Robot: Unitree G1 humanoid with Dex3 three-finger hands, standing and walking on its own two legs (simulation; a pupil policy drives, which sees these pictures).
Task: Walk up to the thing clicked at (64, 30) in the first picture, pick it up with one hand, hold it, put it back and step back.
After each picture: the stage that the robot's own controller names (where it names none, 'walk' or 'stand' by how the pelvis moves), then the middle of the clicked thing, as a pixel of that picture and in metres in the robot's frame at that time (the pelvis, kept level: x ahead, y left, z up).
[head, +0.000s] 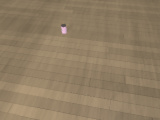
stand; (63, 28) +1.72 +0.26 -0.72
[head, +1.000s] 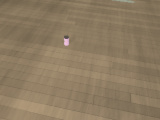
walk; (66, 40) +1.60 +0.18 -0.70
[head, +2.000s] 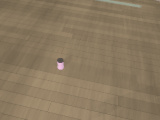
walk; (60, 63) +1.07 +0.18 -0.72
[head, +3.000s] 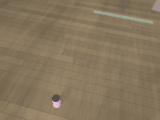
walk; (56, 101) +0.67 +0.20 -0.71
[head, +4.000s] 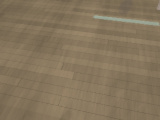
stand; out of the picture +0.45 +0.23 -0.71
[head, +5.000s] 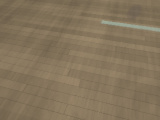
stand; out of the picture +0.38 +0.21 -0.72
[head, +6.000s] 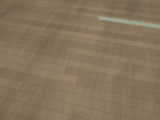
stand; out of the picture +0.37 +0.21 -0.73
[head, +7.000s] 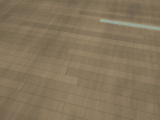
stand; out of the picture +0.39 +0.22 -0.73
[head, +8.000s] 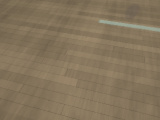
stand; out of the picture +0.37 +0.22 -0.73
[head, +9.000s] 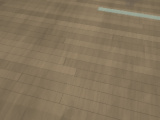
go down; out of the picture +0.39 +0.22 -0.72
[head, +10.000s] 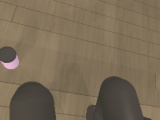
go down; (9, 58) +0.46 +0.26 -0.29
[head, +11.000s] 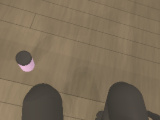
close in; (25, 61) +0.46 +0.25 -0.30
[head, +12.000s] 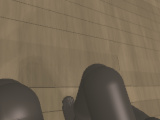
close in; out of the picture +0.44 +0.29 -0.22
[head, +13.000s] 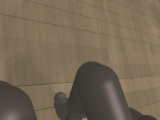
close; out of the picture +0.43 +0.30 -0.23
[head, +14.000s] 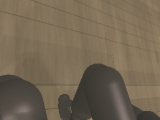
lift; out of the picture +0.40 +0.27 -0.23
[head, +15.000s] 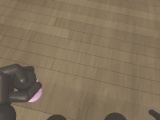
lift; (28, 86) +0.34 +0.19 -0.02
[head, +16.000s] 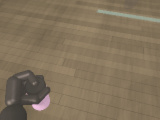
hold; (38, 94) +0.33 +0.17 +0.00
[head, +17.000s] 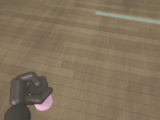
hold; (41, 94) +0.34 +0.17 -0.01
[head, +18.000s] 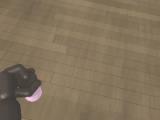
crouch; (30, 86) +0.36 +0.19 -0.07
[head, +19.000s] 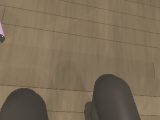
lower; out of the picture +0.62 +0.28 -0.30
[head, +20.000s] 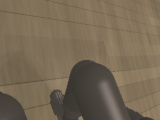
lower; out of the picture +0.56 +0.35 -0.26
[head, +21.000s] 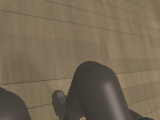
lower; out of the picture +0.55 +0.37 -0.26
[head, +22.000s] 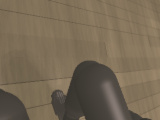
lower; out of the picture +0.53 +0.40 -0.26
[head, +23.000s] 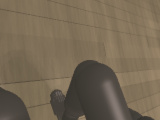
lower; out of the picture +0.52 +0.44 -0.26
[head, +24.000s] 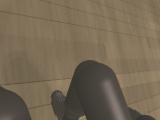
open; out of the picture +0.49 +0.49 -0.26
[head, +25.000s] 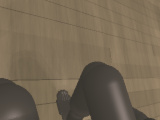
stand; out of the picture +0.47 +0.55 -0.26
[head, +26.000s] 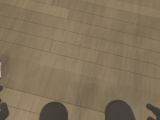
walk; out of the picture +0.52 +0.54 -0.49
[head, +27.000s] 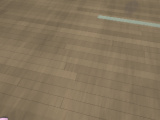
stand; out of the picture +0.48 +0.61 -0.69
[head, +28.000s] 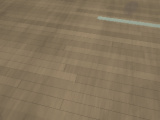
stand; out of the picture +0.45 +0.72 -0.69
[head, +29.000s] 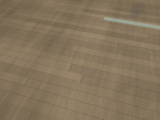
stand; out of the picture +0.45 +0.80 -0.74
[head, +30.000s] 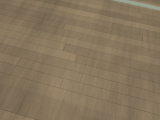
walk; out of the picture +0.46 +0.86 -0.73
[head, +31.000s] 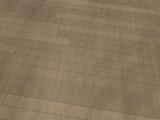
walk; out of the picture +0.50 +0.98 -0.72
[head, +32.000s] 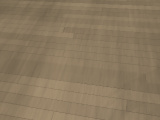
walk; out of the picture +0.79 +1.18 -0.73
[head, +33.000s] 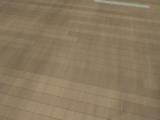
stand; out of the picture +0.96 +1.19 -0.74
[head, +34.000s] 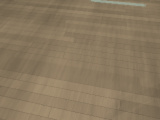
stand; out of the picture +0.94 +1.31 -0.75
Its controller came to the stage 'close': yes
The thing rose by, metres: 0.70
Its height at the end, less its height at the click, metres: -0.02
